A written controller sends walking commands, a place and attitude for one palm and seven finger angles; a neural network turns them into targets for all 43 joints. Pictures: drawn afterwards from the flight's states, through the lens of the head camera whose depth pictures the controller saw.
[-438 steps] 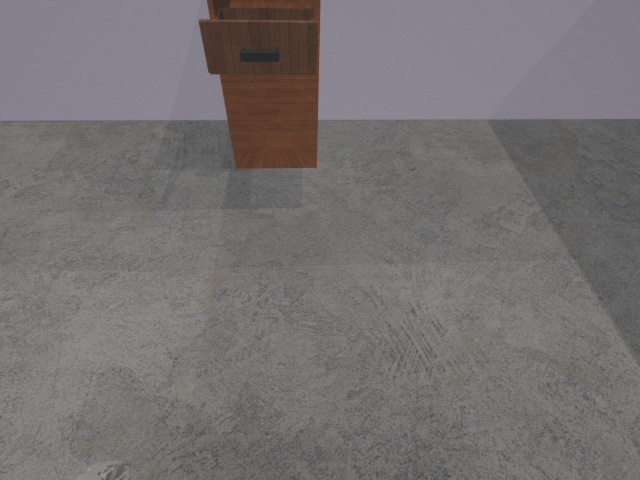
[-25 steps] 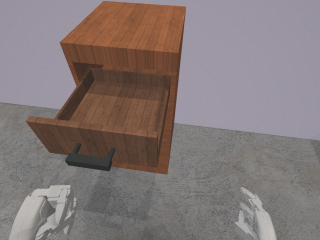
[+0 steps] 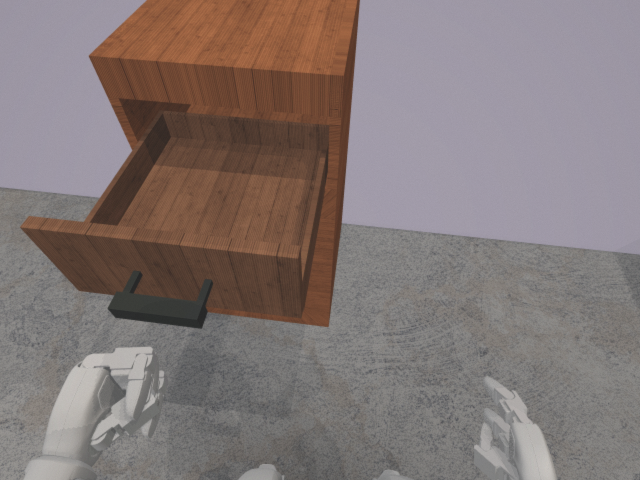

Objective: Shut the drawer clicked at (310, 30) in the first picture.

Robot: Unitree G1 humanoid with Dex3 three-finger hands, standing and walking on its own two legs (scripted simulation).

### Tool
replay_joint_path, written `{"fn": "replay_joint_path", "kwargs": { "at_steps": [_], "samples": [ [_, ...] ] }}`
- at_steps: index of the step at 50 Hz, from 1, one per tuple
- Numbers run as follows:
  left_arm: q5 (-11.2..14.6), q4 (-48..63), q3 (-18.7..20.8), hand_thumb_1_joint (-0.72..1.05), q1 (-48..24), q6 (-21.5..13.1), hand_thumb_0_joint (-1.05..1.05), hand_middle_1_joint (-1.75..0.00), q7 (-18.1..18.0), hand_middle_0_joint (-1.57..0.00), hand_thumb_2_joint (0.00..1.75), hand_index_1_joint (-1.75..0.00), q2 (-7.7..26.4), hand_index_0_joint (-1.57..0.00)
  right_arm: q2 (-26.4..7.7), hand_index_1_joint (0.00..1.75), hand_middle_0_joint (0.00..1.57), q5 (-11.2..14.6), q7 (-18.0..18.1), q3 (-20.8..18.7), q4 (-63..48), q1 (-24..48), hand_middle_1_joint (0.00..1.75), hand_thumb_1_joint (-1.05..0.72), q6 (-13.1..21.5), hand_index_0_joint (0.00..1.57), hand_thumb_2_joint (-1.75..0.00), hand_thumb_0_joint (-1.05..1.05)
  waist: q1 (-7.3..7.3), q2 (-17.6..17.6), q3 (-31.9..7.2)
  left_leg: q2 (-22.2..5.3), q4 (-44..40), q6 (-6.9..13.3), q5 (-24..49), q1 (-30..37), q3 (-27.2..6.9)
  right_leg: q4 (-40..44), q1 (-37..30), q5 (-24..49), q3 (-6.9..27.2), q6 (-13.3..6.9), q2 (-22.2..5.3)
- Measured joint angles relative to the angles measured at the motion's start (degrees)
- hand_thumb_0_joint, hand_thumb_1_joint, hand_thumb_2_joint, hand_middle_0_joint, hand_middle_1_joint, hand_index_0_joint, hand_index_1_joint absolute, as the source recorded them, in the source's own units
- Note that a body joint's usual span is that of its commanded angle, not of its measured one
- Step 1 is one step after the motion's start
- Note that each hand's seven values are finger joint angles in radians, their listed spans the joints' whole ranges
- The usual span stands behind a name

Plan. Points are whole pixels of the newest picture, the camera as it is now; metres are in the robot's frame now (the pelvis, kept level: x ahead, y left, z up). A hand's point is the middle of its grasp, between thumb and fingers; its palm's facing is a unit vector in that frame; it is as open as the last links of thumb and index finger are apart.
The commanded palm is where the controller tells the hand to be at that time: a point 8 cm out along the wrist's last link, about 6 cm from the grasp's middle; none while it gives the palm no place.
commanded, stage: bring the fist close to the handle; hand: left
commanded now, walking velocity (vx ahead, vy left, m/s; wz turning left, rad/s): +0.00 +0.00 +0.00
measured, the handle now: (165, 295) +0.35 +0.23 +0.00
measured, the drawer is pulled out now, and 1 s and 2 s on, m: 0.30 0.30 0.22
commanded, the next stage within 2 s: push the drawer shut in 0.98 s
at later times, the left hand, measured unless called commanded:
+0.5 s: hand (177, 376) +0.24 +0.19 +0.01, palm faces -0.09 -0.99 -0.05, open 3.3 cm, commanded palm +0.22 +0.25 +0.01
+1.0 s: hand (187, 373) +0.25 +0.18 +0.00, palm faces -0.10 -0.99 -0.06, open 3.3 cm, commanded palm +0.23 +0.24 +0.01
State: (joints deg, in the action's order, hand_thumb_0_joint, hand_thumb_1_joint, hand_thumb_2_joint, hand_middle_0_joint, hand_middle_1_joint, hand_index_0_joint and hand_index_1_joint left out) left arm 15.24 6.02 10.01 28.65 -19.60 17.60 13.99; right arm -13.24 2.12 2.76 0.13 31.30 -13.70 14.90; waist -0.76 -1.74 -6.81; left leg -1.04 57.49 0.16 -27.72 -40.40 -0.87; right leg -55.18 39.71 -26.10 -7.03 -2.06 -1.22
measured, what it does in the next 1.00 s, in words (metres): stands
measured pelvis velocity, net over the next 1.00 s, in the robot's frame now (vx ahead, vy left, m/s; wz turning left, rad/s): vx -0.01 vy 0.01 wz -0.02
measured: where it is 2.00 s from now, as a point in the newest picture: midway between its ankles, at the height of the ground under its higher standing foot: outside the picture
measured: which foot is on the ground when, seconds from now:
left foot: down 0.00-1.00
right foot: down 0.00-1.00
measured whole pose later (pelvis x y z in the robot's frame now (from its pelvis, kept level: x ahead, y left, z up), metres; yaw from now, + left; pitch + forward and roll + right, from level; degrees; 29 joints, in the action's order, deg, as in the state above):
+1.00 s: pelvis -0.01 +0.01 -0.04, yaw -1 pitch +19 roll -2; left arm 13.8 -1.9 8.1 16.8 -22.5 14.8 14.5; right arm -13.7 1.2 1.9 0.7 28.2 -13.1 7.4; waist -1.8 -1.4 -9.6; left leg -1.0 69.8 1.0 -32.1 -56.8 -0.3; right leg -67.2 56.3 -30.0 -6.2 -1.6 -1.8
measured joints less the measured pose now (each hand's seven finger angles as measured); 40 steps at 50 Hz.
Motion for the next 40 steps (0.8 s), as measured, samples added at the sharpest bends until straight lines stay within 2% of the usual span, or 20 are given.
{"fn": "replay_joint_path", "kwargs": {
  "at_steps": [11,18,31,40],
  "samples": [
    [0.78,-6.11,1.71,0.9,-4.98,-2.19,0.02,-1.6,0.86,-1.39,0.9,-1.6,0.67,-1.4,-0.23,0.3,0.2,-0.33,0.1,-0.35,0.3,0.04,0.3,-0.9,-1.61,0.2,-0.9,0.02,-0.68,0.32,-0.55,-0.15,3.26,-0.01,-1.31,-4.92,0.19,-3.37,5.1,-1.23,0.26,-0.07,0.0],
    [0.67,-8.26,0.99,0.9,-8.22,-2.96,0.02,-1.6,1.39,-1.39,0.9,-1.6,0.42,-1.4,-0.42,0.3,0.2,-0.56,-0.21,-0.36,0.15,0.68,0.3,-0.9,-2.16,0.2,-0.9,0.02,-0.78,0.35,-1.18,-0.08,6.23,0.22,-2.47,-8.66,0.29,-6.23,8.82,-2.26,0.4,0.1,-0.2],
    [-0.33,-11.44,0.15,0.9,-13.5,-4.02,0.02,-1.6,0.31,-1.39,0.9,-1.6,0.5,-1.4,-0.35,0.3,0.2,-1.03,-0.77,0.29,-1.37,1.5,0.3,-0.9,-4.62,0.2,-0.9,0.02,-0.81,0.68,-2.15,0.01,11.48,0.64,-4.19,-15.28,0.52,-11.3,15.45,-3.75,0.71,0.36,-0.51],
    [-0.62,-7.74,-0.92,0.9,-11.75,-2.58,0.02,-1.6,-1.43,-1.39,0.9,-1.6,0.41,-1.4,0.05,0.3,0.2,-0.84,-1.14,0.24,-2.23,0.94,0.3,-0.9,-6.7,0.2,-0.9,0.02,-1.12,0.37,-2.45,-0.02,11.86,0.85,-4.36,-15.84,0.71,-11.51,16.0,-3.72,0.92,0.58,-0.47]
  ]
}}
